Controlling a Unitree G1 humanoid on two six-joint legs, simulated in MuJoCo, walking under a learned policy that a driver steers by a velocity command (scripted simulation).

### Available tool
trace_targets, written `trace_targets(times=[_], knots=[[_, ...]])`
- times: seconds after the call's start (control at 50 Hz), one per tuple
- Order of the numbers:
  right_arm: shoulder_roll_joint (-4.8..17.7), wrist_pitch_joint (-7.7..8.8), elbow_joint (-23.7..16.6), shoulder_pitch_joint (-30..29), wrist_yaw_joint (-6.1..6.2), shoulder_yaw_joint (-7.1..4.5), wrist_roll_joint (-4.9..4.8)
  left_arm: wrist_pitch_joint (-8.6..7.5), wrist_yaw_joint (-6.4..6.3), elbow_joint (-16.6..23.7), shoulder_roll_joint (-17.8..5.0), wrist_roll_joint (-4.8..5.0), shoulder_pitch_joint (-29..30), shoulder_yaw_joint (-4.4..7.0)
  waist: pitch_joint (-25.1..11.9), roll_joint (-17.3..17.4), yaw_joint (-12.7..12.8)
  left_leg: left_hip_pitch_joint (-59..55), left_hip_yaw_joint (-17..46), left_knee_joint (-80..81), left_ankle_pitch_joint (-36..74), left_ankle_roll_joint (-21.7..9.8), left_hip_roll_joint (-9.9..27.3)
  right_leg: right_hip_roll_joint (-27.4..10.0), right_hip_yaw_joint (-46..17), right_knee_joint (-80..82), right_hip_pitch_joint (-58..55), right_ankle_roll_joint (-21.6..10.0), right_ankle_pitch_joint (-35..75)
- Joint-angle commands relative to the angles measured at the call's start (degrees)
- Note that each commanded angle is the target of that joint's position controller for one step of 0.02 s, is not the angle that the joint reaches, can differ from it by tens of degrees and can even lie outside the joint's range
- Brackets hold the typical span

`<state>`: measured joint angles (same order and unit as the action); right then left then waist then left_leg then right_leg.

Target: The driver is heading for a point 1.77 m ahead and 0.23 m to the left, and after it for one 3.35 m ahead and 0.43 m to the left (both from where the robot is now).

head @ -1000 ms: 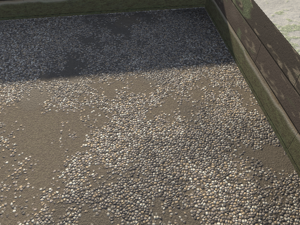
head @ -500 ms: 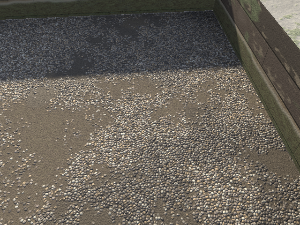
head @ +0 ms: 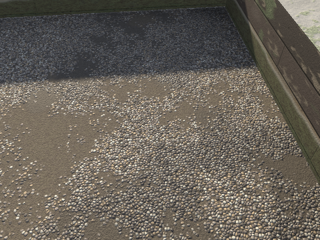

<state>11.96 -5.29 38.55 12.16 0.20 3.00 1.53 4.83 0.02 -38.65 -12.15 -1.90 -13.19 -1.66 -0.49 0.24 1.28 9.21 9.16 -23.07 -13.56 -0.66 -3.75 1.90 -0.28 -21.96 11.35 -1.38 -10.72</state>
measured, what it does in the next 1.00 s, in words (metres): stands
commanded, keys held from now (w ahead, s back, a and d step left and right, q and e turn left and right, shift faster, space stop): w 0.76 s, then no key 0.24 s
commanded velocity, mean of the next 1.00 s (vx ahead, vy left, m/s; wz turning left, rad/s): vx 0.38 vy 0.00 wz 0.00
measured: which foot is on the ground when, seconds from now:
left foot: down 0.00-1.00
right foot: down 0.00-1.00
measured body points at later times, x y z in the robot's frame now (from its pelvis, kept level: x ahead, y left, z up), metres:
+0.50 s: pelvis +0.00 -0.01 -0.02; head +0.00 -0.01 +0.43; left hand +0.19 +0.20 -0.10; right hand +0.22 -0.21 -0.09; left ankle -0.01 +0.12 -0.74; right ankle +0.01 -0.10 -0.74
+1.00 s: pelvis +0.01 -0.02 -0.01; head +0.00 -0.03 +0.44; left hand +0.19 +0.17 -0.09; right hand +0.20 -0.21 -0.10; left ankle -0.02 +0.12 -0.74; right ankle +0.01 -0.10 -0.74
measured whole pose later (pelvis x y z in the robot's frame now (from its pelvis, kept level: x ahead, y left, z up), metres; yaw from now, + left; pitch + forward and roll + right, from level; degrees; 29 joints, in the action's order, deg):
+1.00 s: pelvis +0.01 -0.02 -0.01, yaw +1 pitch -1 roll +1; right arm 8.8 -5.6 36.3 5.9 0.2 3.3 1.8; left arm 2.3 1.0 -34.5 -7.5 -2.1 -8.3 -4.0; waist -0.6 -0.2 1.0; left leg 9.7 9.5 -28.0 -17.1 0.8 -3.4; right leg 1.9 1.7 -29.8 13.0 -3.1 -15.9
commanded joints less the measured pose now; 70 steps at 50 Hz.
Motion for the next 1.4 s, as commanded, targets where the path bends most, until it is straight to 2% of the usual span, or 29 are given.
trace_targets(times=[0.02,0.04,0.06,0.12,0.14,0.16,0.18,0.38,0.4,0.42,0.46,0.48,0.52,0.58,0.6,0.64,0.68,0.72,0.76,0.78,0.8,0.86,0.88,0.9,0.92,1.0,1.32,1.34,1.4], knots=[[3.92,1.51,-5.64,-6.19,0.09,-0.84,-0.22,-1.74,0.36,5.05,-3.67,0.16,4.38,0.82,-3.55,0.80,0.67,3.37,3.02,3.07,5.89,-1.54,4.04,-4.80,-3.42,0.79,-3.87,-1.43,1.18],[3.91,1.67,-3.16,-2.14,0.47,-0.99,-0.52,-1.59,-0.48,3.74,-4.20,0.69,1.69,0.76,-5.45,1.72,-0.09,1.02,1.90,3.44,-4.46,-1.77,2.54,-4.48,-4.33,1.98,-2.79,-1.32,-8.88],[3.15,1.44,-6.00,-7.10,0.30,-0.76,-0.48,-1.56,-0.02,5.76,-3.07,0.70,6.64,0.57,1.32,0.81,0.31,5.90,2.29,1.67,2.37,-1.99,3.07,-3.94,-2.65,-0.81,0.03,-1.52,-1.72],[3.54,1.14,-6.98,-7.43,0.28,-1.00,-0.52,-1.90,0.26,6.59,-1.83,0.21,6.64,0.28,-0.87,0.65,0.43,6.60,2.95,-0.16,2.08,-2.35,3.32,-3.77,-1.84,-4.06,0.47,-1.62,-1.09],[3.03,1.36,-4.86,-4.14,0.55,-1.05,-0.57,-1.86,-0.52,5.38,-2.15,0.49,3.93,0.27,-3.15,1.58,-0.23,4.34,2.09,0.21,-6.99,-2.31,2.00,-3.76,-3.16,-2.30,0.47,-1.54,-10.09],[2.72,1.29,-7.93,-8.83,0.48,-0.76,-0.60,-2.00,-0.14,7.54,-1.71,0.53,8.73,0.15,2.23,0.38,0.10,7.91,2.71,-1.55,2.77,-2.29,2.92,-3.65,-1.77,-5.27,2.69,-1.56,-0.55],[3.29,1.20,-8.02,-8.70,0.49,-1.02,-0.46,-2.16,-0.02,7.77,-1.25,0.07,8.26,0.13,-0.71,0.51,0.24,7.10,3.24,-2.17,3.93,-2.47,3.31,-3.90,-1.68,-6.28,1.44,-1.65,0.90],[2.27,0.81,-10.31,-12.30,0.46,-1.41,-0.04,-2.78,0.18,9.75,-0.06,-0.03,10.76,0.09,-4.87,-0.59,0.09,4.85,1.36,-8.27,8.71,-1.44,2.07,-4.53,-1.23,-10.54,1.24,-1.74,8.58],[1.66,1.11,-8.53,-9.42,0.62,-1.48,-0.03,-2.63,-0.65,8.74,-0.54,0.44,7.93,0.14,-7.73,-0.12,-0.73,2.09,0.23,-7.83,-2.48,-1.20,0.93,-4.79,-3.28,-7.55,0.86,-1.95,-2.88],[1.71,0.85,-10.84,-13.77,0.43,-1.14,-0.27,-2.58,0.01,10.62,-0.38,0.66,12.94,-0.02,-1.30,-1.40,-0.35,6.04,0.75,-8.64,7.67,-1.01,1.60,-4.62,-1.61,-9.95,3.62,-1.84,7.27],[2.42,0.75,-10.46,-13.25,0.35,-1.57,-0.07,-2.74,0.33,10.41,-0.09,0.06,11.45,0.04,-4.59,-0.82,0.17,4.81,1.06,-9.48,9.01,-1.12,1.95,-4.68,-1.29,-10.91,2.07,-1.91,8.64],[1.73,1.08,-8.76,-10.25,0.51,-1.64,-0.07,-2.63,-0.48,9.35,-0.57,0.44,8.39,0.11,-7.56,-0.48,-0.69,2.05,-0.02,-8.90,-2.13,-0.89,0.87,-4.95,-3.43,-7.72,1.66,-2.07,-2.97],[1.84,1.00,-10.85,-14.66,0.36,-1.23,-0.31,-2.52,0.06,11.48,-0.58,0.82,13.87,-0.05,-0.67,-1.56,-0.34,6.17,0.58,-9.48,7.81,-0.70,1.58,-4.79,-1.94,-9.88,4.50,-2.02,6.39],[2.44,0.94,-10.44,-13.61,0.37,-1.67,-0.10,-2.84,0.47,10.83,-0.14,-0.06,11.30,0.01,-4.89,-0.71,0.39,4.88,1.02,-10.20,10.11,-0.86,2.11,-4.54,-1.14,-11.46,2.33,-1.92,8.69],[1.61,1.39,-8.68,-10.62,0.57,-1.67,-0.11,-2.83,-0.37,9.73,-0.39,0.40,8.31,0.05,-8.47,-0.21,-0.37,1.90,0.01,-9.58,-1.42,-0.77,1.05,-4.89,-3.34,-8.34,1.24,-2.14,-2.69],[1.64,1.13,-10.86,-15.20,0.41,-1.24,-0.38,-2.54,0.13,11.89,-0.49,0.88,14.08,-0.14,-0.57,-1.45,-0.11,6.47,0.35,-10.07,7.83,-0.48,1.54,-4.82,-1.89,-10.13,4.81,-2.06,6.23],[1.57,1.32,-8.68,-11.01,0.47,-1.64,-0.08,-2.60,-0.32,10.30,-0.40,0.45,8.95,-0.05,-6.73,-0.71,-0.34,2.63,-0.20,-10.03,-1.72,-0.57,0.88,-4.99,-3.55,-7.95,2.54,-2.24,-3.48],[1.60,1.24,-10.68,-14.86,0.35,-1.21,-0.27,-2.58,0.21,12.20,-0.29,0.77,14.01,-0.24,-0.69,-1.69,-0.03,6.50,0.33,-10.29,8.10,-0.34,1.59,-4.73,-1.95,-10.16,4.96,-2.15,5.83],[1.56,1.51,-8.56,-10.88,0.51,-1.64,-0.06,-2.69,-0.28,10.53,-0.32,0.43,8.88,-0.10,-6.93,-0.57,-0.24,2.66,-0.20,-10.18,-1.51,-0.50,0.95,-4.94,-3.51,-8.11,2.48,-2.27,-3.56],[0.79,1.57,-8.72,-11.25,0.44,-1.25,-0.05,-2.53,-0.48,10.79,-0.60,0.83,10.07,-0.21,-3.31,-1.41,-0.66,4.07,-0.28,-9.43,-3.08,-0.36,0.69,-5.21,-4.42,-6.55,4.42,-2.39,-5.93],[1.48,1.30,-10.33,-14.07,0.34,-1.12,-0.10,-2.66,0.26,12.17,-0.15,0.69,13.32,-0.46,-0.38,-1.38,-0.08,6.66,0.80,-9.44,6.91,-0.37,1.79,-4.89,-2.36,-9.56,4.95,-2.34,5.01],[1.23,0.94,-9.51,-12.63,0.25,-1.10,0.16,-2.96,0.76,10.98,1.04,-0.21,10.36,-0.93,-3.75,-0.50,0.39,5.22,2.18,-7.06,6.30,-0.40,2.78,-5.35,-2.49,-8.22,2.41,-2.20,5.28],[0.40,1.11,-6.67,-8.55,0.33,-1.01,0.08,-3.04,-0.02,9.12,1.51,0.26,6.74,-1.29,-6.82,0.74,-0.52,0.42,2.54,-3.25,-5.30,-0.22,2.59,-6.10,-4.71,-3.34,2.31,-2.02,-7.59],[0.62,0.87,-9.56,-14.42,0.20,-0.70,-0.12,-3.09,0.50,11.10,1.00,0.34,11.94,-1.36,1.49,-0.02,0.11,5.80,3.06,-3.69,5.08,-0.03,3.13,-5.45,-3.22,-4.53,4.29,-1.71,2.97],[0.45,0.70,-8.81,-13.73,0.18,-0.65,0.18,-3.22,0.68,10.40,1.50,-0.22,10.63,-1.47,-1.70,-0.07,0.17,3.98,3.80,-1.86,5.49,0.17,3.95,-6.42,-3.71,-2.93,1.94,-1.69,4.28],[1.74,0.48,-6.40,-10.61,0.15,-1.28,0.46,-3.88,1.09,8.15,0.32,-0.15,7.58,-1.04,-3.14,-0.32,-0.29,0.26,4.14,1.99,6.84,0.39,4.97,-6.83,-4.71,0.84,-1.49,-2.17,8.50],[2.45,0.61,-3.93,-6.88,0.41,-2.37,-0.35,-3.28,1.26,5.58,-1.39,0.95,5.31,0.42,-4.91,-0.81,-0.31,1.70,2.12,3.56,6.99,1.20,5.83,-7.49,-5.01,3.12,-6.88,-4.00,15.85],[2.62,0.72,-3.42,-1.80,1.06,-0.66,1.83,-2.98,1.16,2.99,-3.91,-0.21,-3.30,0.31,-5.38,0.86,0.12,0.88,3.42,4.51,4.60,-1.48,5.93,-8.20,-8.81,7.43,-9.92,-6.60,17.21],[4.22,1.53,-2.74,-0.72,1.45,-0.64,1.12,-2.83,0.74,2.67,-4.00,0.29,-1.36,0.44,-1.75,-0.76,-0.52,3.67,3.55,6.12,5.46,-1.21,6.97,-8.31,-8.16,7.96,-12.12,-7.11,20.54]])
